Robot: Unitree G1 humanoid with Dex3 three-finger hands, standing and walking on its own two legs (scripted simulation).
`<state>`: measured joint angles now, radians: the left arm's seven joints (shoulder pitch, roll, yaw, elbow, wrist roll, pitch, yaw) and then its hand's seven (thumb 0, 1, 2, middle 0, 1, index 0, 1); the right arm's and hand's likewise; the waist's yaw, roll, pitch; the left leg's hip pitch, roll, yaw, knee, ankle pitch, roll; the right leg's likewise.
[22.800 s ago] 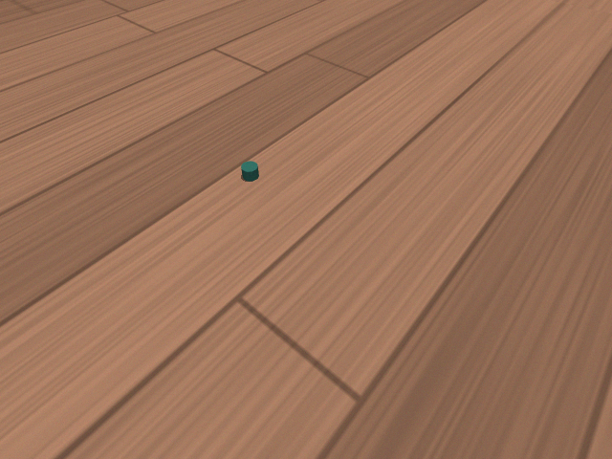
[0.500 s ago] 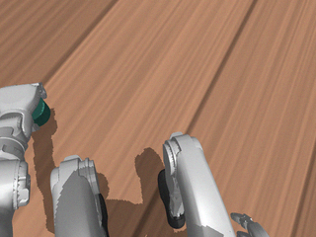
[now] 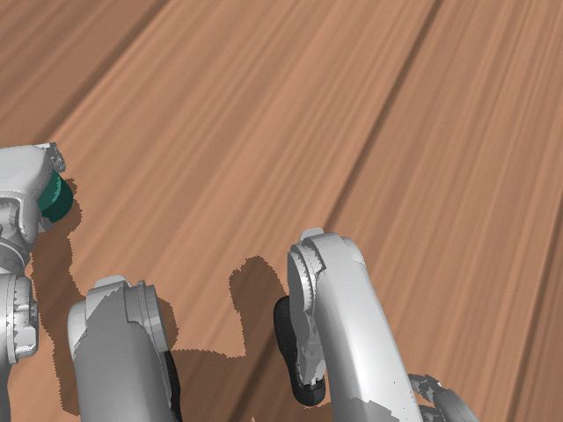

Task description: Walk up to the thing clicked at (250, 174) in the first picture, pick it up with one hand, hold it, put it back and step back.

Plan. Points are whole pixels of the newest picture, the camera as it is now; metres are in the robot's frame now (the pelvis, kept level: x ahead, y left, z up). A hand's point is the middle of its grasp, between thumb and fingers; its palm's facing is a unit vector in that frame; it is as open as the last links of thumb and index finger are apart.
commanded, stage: lower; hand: left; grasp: from above
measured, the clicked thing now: (36, 193) +0.47 +0.26 -0.21
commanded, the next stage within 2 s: rest in 0.08 s
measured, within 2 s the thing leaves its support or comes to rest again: rests again in 1.38 s
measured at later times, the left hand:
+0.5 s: hand (49, 201) +0.46 +0.25 -0.24, palm faces -0.45 -0.10 -0.89, open 10.2 cm
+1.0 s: hand (56, 202) +0.47 +0.25 -0.26, palm faces -0.44 -0.10 -0.89, open 10.2 cm
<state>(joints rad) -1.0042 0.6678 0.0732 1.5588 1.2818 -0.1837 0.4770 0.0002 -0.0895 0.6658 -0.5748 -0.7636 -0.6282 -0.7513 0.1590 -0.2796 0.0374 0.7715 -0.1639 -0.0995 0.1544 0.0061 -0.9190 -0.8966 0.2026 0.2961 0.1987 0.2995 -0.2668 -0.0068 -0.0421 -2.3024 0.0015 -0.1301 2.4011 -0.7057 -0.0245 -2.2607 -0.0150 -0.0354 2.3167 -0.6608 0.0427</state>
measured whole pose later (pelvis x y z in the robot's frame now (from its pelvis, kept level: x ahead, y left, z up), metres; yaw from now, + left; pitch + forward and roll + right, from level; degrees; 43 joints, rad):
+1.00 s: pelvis +0.01 +0.01 -0.04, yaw -5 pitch +30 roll -11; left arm -1.02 0.85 0.19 1.75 1.34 -0.22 0.66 0.00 -0.08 0.66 -0.56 -0.77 -0.62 -0.75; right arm 0.13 -0.31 0.15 0.77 -0.29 -0.20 0.29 0.00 -0.91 -0.90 0.20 0.30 0.20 0.30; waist -0.37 -0.07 0.10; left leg -2.35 0.00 -0.22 2.57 -0.75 -0.03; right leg -2.28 0.01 -0.10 2.41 -0.67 0.07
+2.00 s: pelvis +0.00 +0.01 -0.03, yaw -7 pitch +27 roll -14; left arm -1.07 0.95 0.11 1.84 1.30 -0.22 0.70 0.00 -0.06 0.67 -0.51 -0.79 -0.56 -0.77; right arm 0.09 -0.35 0.27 0.72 -0.31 -0.28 0.32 0.01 -0.92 -0.90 0.20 0.30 0.20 0.30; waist -0.41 -0.12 0.17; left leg -2.33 0.01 -0.26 2.58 -0.74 -0.02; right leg -2.24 0.03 -0.13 2.38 -0.63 0.08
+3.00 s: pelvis +0.00 +0.01 -0.03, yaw -7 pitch +28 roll -14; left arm -1.03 0.94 0.17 1.69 1.29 -0.19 0.68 0.00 -0.49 0.99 -0.09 -1.02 -0.09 -1.02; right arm 0.12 -0.36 0.23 0.70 -0.28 -0.29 0.33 0.01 -0.91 -0.90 0.20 0.30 0.20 0.30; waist -0.40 -0.11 0.17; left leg -2.32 0.01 -0.26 2.55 -0.74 -0.02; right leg -2.23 0.03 -0.14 2.35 -0.63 0.07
